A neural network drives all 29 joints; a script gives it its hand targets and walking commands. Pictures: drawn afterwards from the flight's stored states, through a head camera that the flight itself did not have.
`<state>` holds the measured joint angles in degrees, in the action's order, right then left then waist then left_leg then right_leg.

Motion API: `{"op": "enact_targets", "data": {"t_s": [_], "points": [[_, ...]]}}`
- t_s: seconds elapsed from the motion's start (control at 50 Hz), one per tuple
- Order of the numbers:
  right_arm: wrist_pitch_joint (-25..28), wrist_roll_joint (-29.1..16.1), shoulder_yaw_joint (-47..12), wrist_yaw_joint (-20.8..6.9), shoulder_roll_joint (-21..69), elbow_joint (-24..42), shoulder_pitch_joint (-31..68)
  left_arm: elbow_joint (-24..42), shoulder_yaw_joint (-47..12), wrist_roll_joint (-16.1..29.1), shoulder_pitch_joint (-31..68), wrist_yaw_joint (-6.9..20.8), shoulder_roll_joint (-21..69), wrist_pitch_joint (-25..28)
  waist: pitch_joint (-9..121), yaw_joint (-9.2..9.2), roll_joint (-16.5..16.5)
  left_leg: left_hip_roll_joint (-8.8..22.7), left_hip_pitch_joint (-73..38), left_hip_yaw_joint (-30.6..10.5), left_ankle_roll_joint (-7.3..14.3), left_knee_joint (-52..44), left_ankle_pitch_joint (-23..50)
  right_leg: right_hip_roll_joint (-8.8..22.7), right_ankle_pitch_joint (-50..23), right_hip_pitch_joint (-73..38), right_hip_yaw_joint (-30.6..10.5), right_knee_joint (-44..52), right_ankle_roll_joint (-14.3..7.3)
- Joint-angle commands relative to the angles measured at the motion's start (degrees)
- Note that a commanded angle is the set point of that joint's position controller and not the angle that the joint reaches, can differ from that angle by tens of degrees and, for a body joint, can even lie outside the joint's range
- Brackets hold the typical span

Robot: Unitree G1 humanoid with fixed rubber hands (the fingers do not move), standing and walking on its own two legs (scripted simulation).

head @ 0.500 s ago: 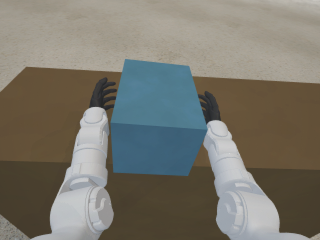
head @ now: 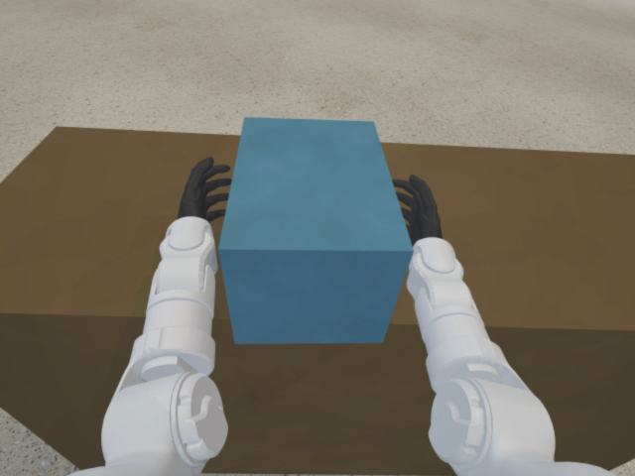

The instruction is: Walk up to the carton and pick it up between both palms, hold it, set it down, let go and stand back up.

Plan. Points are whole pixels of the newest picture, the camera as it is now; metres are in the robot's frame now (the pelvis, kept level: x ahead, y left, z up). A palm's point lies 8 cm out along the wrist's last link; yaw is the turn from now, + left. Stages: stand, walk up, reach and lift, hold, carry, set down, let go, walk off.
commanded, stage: set down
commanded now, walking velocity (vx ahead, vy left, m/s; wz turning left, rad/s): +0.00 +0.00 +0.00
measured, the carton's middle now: (309, 223) +0.45 +0.01 +0.09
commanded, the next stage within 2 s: none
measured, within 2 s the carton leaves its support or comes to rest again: neither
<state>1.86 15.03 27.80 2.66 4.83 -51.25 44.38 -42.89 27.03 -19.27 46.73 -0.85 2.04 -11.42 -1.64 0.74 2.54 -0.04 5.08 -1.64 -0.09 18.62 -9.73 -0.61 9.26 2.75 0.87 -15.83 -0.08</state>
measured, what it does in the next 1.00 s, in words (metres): stands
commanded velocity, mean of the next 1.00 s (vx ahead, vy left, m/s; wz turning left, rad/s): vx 0.00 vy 0.00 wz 0.00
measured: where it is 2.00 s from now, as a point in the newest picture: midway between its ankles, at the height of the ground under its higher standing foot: outside the picture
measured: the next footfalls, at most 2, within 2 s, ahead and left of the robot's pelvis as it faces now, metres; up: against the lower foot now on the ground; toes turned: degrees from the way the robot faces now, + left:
none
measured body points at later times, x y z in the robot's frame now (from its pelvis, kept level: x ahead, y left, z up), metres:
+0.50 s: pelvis -0.01 +0.00 -0.01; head +0.01 +0.02 +0.44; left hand +0.44 +0.16 +0.13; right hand +0.43 -0.20 +0.13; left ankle +0.01 +0.12 -0.75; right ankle +0.00 -0.12 -0.75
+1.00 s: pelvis -0.02 -0.01 -0.01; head -0.01 +0.01 +0.44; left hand +0.44 +0.18 +0.20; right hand +0.43 -0.20 +0.20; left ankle +0.01 +0.12 -0.75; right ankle +0.00 -0.12 -0.75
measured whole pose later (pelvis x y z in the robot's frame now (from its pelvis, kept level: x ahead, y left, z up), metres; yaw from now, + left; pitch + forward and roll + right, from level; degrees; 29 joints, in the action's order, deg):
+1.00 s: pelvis -0.02 -0.01 -0.01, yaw -1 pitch +7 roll -1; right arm -19.6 -23.1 -1.7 7.2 -18.1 -47.6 56.0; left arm -40.4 3.0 13.8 56.3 -7.0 -19.8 -29.1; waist 6.7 1.3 1.6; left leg 1.4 21.6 -1.0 -0.9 24.5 -9.4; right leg -1.8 8.9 19.9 1.0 -22.2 -1.1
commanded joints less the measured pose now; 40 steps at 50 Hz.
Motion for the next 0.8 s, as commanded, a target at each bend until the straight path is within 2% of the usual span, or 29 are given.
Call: {"op": "enact_targets", "data": {"t_s": [0.0, 0.02, 0.06, 0.08, 0.1, 0.12, 0.16, 0.18, 0.22, 0.24, 0.26, 0.3, 0.32, 0.38, 0.4, 0.46, 0.5, 0.52, 0.54, 0.56, 0.58, 0.6, 0.62, 0.66, 0.68, 0.72, 0.74, 0.76, 0.78], "points": [[1.9, -1.8, -7.9, -2.5, -3.2, 3.0, 27.1, 0.9, -9.9, 2.8, 25.7, 1.1, 1.2, 1.5, 21.1, 1.22, -2.5, -0.5, -4.7, 7.2, -3.9, -1.0, 12.3, -2.0, -13.4, -3.2, 4.5, -0.9, 3.7], [1.6, -2.4, -8.2, -1.4, -1.6, 1.1, 26.7, 0.0, -10.2, 2.7, 26.2, -0.2, 1.1, 1.5, 15.2, 1.29, -2.1, -0.4, -2.3, 7.2, -2.9, -1.8, 8.6, -1.5, -10.0, -2.9, 3.9, 0.2, 3.7], [1.0, -4.6, -9.0, -0.2, -4.2, 0.0, 28.1, -1.6, -12.2, 5.7, 27.7, -1.8, 0.0, 1.4, 14.7, 1.65, -1.9, 0.0, -1.4, 6.8, -2.5, -2.9, 4.1, -1.6, -5.6, -0.3, 4.0, 0.6, 3.5], [0.9, -6.0, -8.9, 0.3, -6.6, -0.3, 29.5, -1.0, -13.7, 7.4, 29.9, -3.0, -2.0, 1.9, 17.3, 1.42, -2.9, 0.2, -1.2, 6.9, -2.8, -2.4, 4.0, -1.5, -5.0, 1.4, 3.8, 0.3, 3.3], [1.2, -8.4, -9.8, 1.3, -13.1, 0.1, 29.4, -0.2, -15.2, 9.6, 30.2, -5.2, -7.3, 2.6, 21.5, 0.75, -4.3, 0.6, -2.3, 6.4, -3.2, -1.1, 5.7, -1.8, -5.9, 2.7, 3.6, -0.4, 3.0], [1.1, -11.6, -12.8, 2.1, -13.1, -1.3, 29.9, -1.6, -17.5, 11.7, 31.0, -6.8, -7.9, 3.4, 23.0, 0.60, -5.1, 0.7, -1.6, 6.1, -3.2, 0.1, 6.3, -1.7, -6.5, 4.0, 3.0, -1.3, 2.6], [1.2, -17.1, -16.7, 3.6, -15.7, -1.3, 32.2, -2.5, -20.2, 15.4, 32.4, -8.9, -8.6, 4.6, 30.0, 0.23, -5.7, 0.9, -1.8, 5.5, -3.6, 3.5, 11.4, -2.1, -11.5, 4.2, 2.5, -2.6, 2.0], [1.3, -18.9, -18.0, 4.6, -16.9, 0.5, 32.7, -2.2, -21.3, 17.0, 32.9, -9.5, -10.3, 5.2, 34.4, 0.82, -5.8, 0.7, -1.5, 5.4, -3.8, 5.1, 14.6, -2.2, -16.2, 2.9, 2.0, -3.7, 2.0], [0.9, -21.8, -19.9, 6.0, -19.0, 2.0, 34.3, -3.3, -21.3, 19.0, 33.4, -9.8, -12.0, 5.8, 39.5, 0.29, -4.7, 0.5, -0.9, 4.9, -3.8, 7.1, 18.4, -2.5, -22.5, 1.4, 1.7, -5.5, 2.4], [0.7, -23.2, -20.4, 6.5, -20.7, 3.7, 35.2, -1.6, -21.9, 20.3, 34.8, -10.1, -12.9, 5.8, 43.5, 0.10, -4.4, 0.4, -1.2, 4.5, -3.9, 7.8, 19.5, -2.7, -24.5, 1.2, 1.9, -6.6, 2.4], [0.6, -24.8, -21.4, 6.8, -21.9, 5.3, 35.1, -0.5, -22.4, 21.3, 34.3, -10.2, -14.1, 5.5, 46.2, 0.46, -4.3, 0.6, -1.8, 4.3, -4.2, 8.9, 22.9, -2.9, -28.1, 0.6, 1.9, -7.4, 2.6], [-0.6, -26.9, -22.8, 7.1, -24.3, 6.6, 34.8, 0.1, -22.5, 22.7, 33.2, -9.8, -15.2, 4.1, 46.7, 0.25, -3.6, 0.7, -2.0, 3.9, -4.8, 9.5, 25.2, -3.4, -29.7, 0.4, 2.0, -7.8, 2.6], [-1.4, -28.4, -23.5, 7.1, -25.5, 6.1, 34.1, 0.1, -22.4, 22.6, 31.8, -9.6, -15.9, 3.0, 45.3, 0.13, -4.2, 0.8, -3.2, 3.8, -5.4, 9.9, 26.6, -3.7, -29.8, 0.9, 2.1, -7.6, 2.5], [-3.7, -32.6, -26.1, 6.6, -27.2, 5.3, 32.3, 4.7, -21.3, 23.0, 30.9, -8.9, -17.8, 0.3, 42.0, -0.45, -4.3, 0.6, -4.5, 3.2, -5.2, 9.8, 28.6, -3.8, -29.4, 2.2, 1.5, -7.1, 2.7], [-4.4, -33.8, -26.5, 6.3, -28.4, 4.9, 32.1, 7.0, -21.5, 23.5, 30.9, -8.8, -18.2, -0.5, 41.9, -0.12, -4.6, 0.8, -5.0, 2.8, -5.3, 9.5, 29.1, -4.0, -29.0, 2.8, 1.6, -7.0, 2.5], [-6.3, -36.2, -28.2, 5.7, -28.4, 6.8, 33.5, 8.4, -21.1, 25.4, 31.3, -7.6, -19.5, -2.5, 37.1, -0.32, -2.4, 0.2, -2.7, 2.9, -3.5, 7.8, 22.4, -3.5, -23.4, 4.8, 1.1, -5.7, 2.9], [-7.6, -37.7, -29.9, 4.8, -28.6, 8.8, 35.3, 8.9, -20.1, 26.7, 32.4, -7.4, -22.4, -2.7, 37.4, -1.94, -1.1, -0.1, 0.0, 3.2, -1.9, 6.5, 18.0, -2.9, -21.0, 3.0, 0.4, -6.0, 3.4], [-8.4, -37.9, -30.4, 4.4, -27.9, 6.2, 35.0, 5.9, -21.1, 27.2, 31.9, -7.1, -22.3, -2.8, 34.0, -1.73, -0.7, -0.1, 1.9, 2.7, -1.2, 5.7, 14.4, -2.5, -17.6, 3.9, 0.1, -5.7, 3.2], [-8.7, -37.9, -29.8, 4.1, -28.9, 10.6, 36.8, 9.3, -21.4, 28.5, 34.5, -7.2, -23.3, -2.6, 38.3, -2.44, -1.2, -0.3, 2.1, 3.1, -1.1, 5.5, 13.5, -2.3, -16.4, 3.9, 0.0, -5.8, 3.3], [-9.4, -38.3, -30.8, 3.8, -27.8, 9.4, 35.3, 8.1, -22.0, 28.8, 32.9, -7.4, -23.6, -2.6, 37.5, -2.77, -1.8, -0.2, 2.7, 3.0, -0.6, 5.4, 12.0, -1.9, -14.9, 4.4, -0.6, -5.8, 3.3], [-9.8, -38.0, -30.7, 3.6, -26.6, 6.4, 34.8, 3.7, -22.5, 29.0, 31.6, -7.0, -23.3, -2.4, 34.1, -2.44, -1.4, -0.3, 4.7, 3.0, -0.1, 5.4, 9.8, -1.5, -12.1, 6.1, -0.9, -5.7, 2.9], [-10.0, -37.5, -29.3, 3.5, -28.3, 7.8, 36.3, 4.4, -22.7, 29.8, 33.2, -6.8, -23.8, -2.6, 36.5, -2.33, -2.3, 0.1, 3.6, 2.6, -0.4, 5.2, 10.6, -1.4, -12.1, 6.4, -0.9, -5.6, 2.6], [-10.1, -37.9, -28.4, 3.6, -28.8, 10.9, 36.1, 9.3, -22.6, 29.9, 33.8, -7.0, -24.3, -2.9, 40.6, -2.31, -4.2, -0.2, 1.3, 3.0, -1.0, 6.2, 13.5, -1.6, -14.9, 6.2, -1.1, -6.0, 2.5], [-11.1, -37.5, -28.0, 3.7, -27.7, 7.8, 36.6, 5.3, -22.9, 30.2, 33.8, -6.2, -23.8, -3.8, 38.2, -1.53, -4.0, -0.1, 1.8, 2.3, -0.6, 7.0, 14.1, -1.3, -15.5, 7.2, -1.1, -6.1, 2.3], [-11.6, -37.5, -27.4, 4.1, -29.3, 9.5, 36.9, 7.1, -22.2, 30.3, 33.7, -6.0, -25.1, -4.8, 39.4, -1.51, -4.4, -0.2, 1.5, 2.6, -0.7, 6.9, 15.5, -1.4, -17.7, 5.3, -1.1, -6.1, 2.4], [-11.9, -37.7, -26.3, 5.2, -32.2, 17.7, 37.0, 17.0, -21.5, 30.3, 33.7, -6.3, -27.4, -7.7, 46.6, -0.72, -5.5, -0.7, -1.9, 2.9, -1.9, 8.0, 22.2, -2.3, -27.4, 1.7, -0.4, -7.5, 3.1], [-13.3, -36.7, -26.2, 5.6, -30.5, 12.6, 38.6, 9.0, -21.7, 30.7, 35.0, -5.5, -27.1, -9.1, 40.5, 0.94, -3.0, -0.9, 2.5, 2.7, -1.0, 8.2, 17.5, -2.0, -24.2, 4.0, -0.3, -7.7, 3.1], [-14.0, -36.0, -25.9, 5.7, -30.1, 11.3, 37.6, 9.0, -21.2, 30.5, 34.3, -5.0, -26.8, -9.8, 38.7, 0.65, -2.3, -1.0, 3.9, 2.7, -0.7, 6.6, 14.3, -1.7, -22.0, 3.0, -0.4, -7.6, 3.0], [-13.9, -36.4, -25.4, 5.7, -32.4, 19.4, 38.7, 18.0, -20.2, 30.9, 36.4, -5.6, -28.7, -10.3, 46.6, -0.48, -3.6, -1.2, 1.1, 3.0, -0.9, 6.1, 17.2, -1.8, -24.9, 1.2, -0.4, -7.7, 3.2]]}}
